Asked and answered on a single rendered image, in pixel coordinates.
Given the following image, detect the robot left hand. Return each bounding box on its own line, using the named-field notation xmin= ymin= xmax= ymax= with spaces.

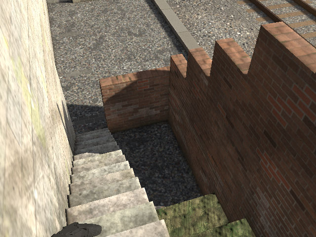
xmin=51 ymin=222 xmax=102 ymax=237

